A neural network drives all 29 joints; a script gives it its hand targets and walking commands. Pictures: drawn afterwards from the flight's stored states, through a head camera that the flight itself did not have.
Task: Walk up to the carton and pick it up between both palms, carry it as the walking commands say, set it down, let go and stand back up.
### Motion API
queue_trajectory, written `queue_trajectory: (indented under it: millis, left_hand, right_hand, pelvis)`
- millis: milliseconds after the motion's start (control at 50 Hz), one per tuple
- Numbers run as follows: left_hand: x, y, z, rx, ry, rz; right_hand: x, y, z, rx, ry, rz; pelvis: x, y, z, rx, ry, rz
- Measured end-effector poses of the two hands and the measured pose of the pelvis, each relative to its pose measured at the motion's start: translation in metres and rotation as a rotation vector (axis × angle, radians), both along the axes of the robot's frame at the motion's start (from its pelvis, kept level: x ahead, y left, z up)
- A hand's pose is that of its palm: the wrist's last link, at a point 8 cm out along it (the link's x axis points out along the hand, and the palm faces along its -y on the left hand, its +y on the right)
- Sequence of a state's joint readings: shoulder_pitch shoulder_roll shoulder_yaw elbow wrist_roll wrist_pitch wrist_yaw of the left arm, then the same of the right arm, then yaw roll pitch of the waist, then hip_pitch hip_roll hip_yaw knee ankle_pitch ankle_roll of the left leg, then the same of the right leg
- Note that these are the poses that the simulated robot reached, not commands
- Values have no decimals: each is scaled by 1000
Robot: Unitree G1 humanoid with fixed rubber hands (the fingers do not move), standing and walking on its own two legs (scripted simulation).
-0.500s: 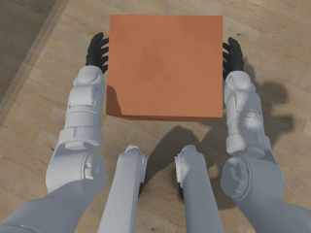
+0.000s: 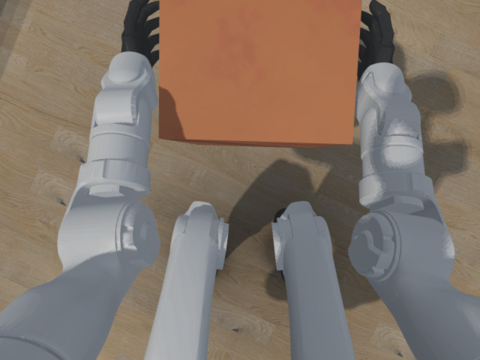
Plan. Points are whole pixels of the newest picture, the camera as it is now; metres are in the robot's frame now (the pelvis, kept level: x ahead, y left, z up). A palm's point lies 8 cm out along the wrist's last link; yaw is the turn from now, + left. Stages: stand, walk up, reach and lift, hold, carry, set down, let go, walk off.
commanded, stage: set down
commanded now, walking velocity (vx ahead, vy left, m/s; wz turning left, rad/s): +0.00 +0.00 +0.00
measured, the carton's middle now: (255, 80) +0.51 -0.01 -0.20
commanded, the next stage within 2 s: none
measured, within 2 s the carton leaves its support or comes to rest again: rests again in 1.10 s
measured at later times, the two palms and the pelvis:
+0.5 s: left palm (157, 61) +0.54 +0.15 -0.21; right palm (350, 67) +0.53 -0.17 -0.21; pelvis +0.00 +0.00 -0.06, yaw +0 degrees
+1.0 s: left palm (161, 66) +0.54 +0.15 -0.23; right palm (345, 71) +0.53 -0.17 -0.23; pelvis +0.00 +0.00 -0.08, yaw +0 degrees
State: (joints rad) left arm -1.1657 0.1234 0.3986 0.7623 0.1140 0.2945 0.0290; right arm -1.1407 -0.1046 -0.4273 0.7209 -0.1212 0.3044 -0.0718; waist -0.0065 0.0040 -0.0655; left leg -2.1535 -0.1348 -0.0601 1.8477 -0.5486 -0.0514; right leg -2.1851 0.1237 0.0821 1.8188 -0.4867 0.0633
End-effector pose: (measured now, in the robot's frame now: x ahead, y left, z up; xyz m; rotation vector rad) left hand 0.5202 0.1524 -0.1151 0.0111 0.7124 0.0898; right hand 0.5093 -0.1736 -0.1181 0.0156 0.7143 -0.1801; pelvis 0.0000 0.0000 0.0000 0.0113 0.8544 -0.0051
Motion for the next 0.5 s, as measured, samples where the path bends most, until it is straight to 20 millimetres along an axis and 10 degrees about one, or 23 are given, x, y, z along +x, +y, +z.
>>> queue_trajectory:
  millis: [500]
  left_hand:
    - [23, 1, -90, 17, 13, -11]
  right_hand:
    - [25, 1, -87, -23, 15, 16]
  pelvis:
    - [-1, 1, -59, -10, -57, 10]
